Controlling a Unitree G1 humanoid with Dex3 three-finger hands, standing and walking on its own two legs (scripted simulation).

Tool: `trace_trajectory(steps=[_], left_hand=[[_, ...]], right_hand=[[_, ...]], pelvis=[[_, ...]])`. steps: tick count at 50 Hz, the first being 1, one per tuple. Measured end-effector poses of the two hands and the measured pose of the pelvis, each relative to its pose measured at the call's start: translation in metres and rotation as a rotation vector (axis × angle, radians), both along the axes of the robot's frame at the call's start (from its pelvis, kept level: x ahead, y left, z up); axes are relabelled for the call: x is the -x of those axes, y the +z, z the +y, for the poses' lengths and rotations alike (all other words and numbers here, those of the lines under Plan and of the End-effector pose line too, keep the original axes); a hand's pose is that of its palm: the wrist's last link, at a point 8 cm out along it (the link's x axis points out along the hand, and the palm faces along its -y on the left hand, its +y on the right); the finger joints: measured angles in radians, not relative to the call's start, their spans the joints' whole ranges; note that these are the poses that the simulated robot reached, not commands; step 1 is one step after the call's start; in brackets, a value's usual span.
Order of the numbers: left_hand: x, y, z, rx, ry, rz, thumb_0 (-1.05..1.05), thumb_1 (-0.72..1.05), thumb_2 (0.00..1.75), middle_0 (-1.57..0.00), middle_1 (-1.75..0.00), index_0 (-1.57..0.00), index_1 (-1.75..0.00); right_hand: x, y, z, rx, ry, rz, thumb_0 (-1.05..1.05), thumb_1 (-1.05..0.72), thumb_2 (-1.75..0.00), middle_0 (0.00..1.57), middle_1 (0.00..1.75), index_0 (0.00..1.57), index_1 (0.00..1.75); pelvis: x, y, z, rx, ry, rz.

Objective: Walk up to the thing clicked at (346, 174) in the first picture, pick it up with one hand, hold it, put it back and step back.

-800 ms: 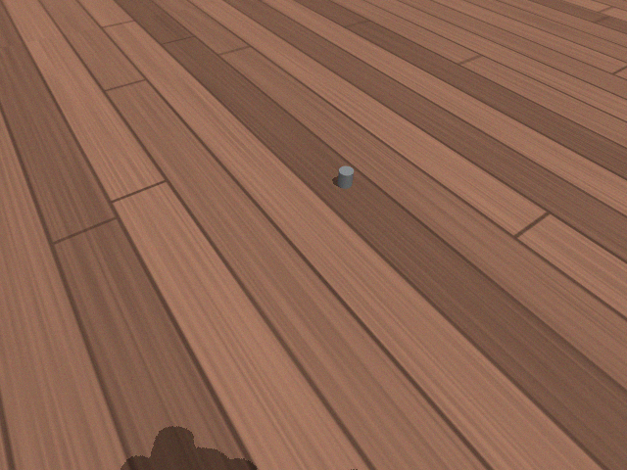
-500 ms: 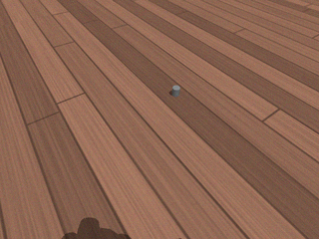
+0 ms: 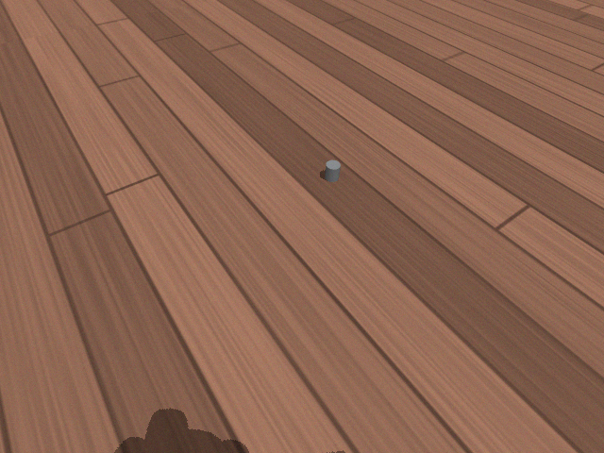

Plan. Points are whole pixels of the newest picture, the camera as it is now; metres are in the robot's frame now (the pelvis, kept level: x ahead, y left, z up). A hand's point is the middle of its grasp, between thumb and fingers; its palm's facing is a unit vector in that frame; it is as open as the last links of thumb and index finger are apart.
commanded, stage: stand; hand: left
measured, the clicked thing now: (332, 171) +1.46 -0.15 -0.74
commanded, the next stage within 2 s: walk up in 0.32 s
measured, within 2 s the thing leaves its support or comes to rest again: neither
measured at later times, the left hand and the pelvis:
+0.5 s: hand out of the picture +0.10 +0.26 -0.15, palm faces -0.12 -0.92 -0.36, open 7.4 cm; pelvis +0.02 -0.02 -0.01, yaw -5 degrees
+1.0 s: hand (213, 380) +0.26 +0.15 -0.16, palm faces -0.20 -0.92 -0.33, open 7.4 cm; pelvis +0.19 -0.11 -0.01, yaw -13 degrees
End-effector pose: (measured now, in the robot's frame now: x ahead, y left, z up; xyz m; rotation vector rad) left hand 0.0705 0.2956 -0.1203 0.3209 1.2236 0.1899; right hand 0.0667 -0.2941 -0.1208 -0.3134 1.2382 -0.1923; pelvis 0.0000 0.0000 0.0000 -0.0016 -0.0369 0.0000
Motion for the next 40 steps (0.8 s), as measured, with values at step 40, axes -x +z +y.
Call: trace_trajectory(steps=[40], left_hand=[[-0.117, 0.014, -0.082, -0.045, -0.125, -0.062, 0.0, 0.9, 0.89, -0.2, -0.3, -0.21, -0.3]], right_hand=[[-0.053, -0.007, -0.145, 0.037, -0.144, -0.092, 0.01, -0.9, -0.9, 0.2, 0.3, 0.2, 0.3]], pelvis=[[-0.107, -0.019, -0.102, 0.008, -0.186, -0.035]])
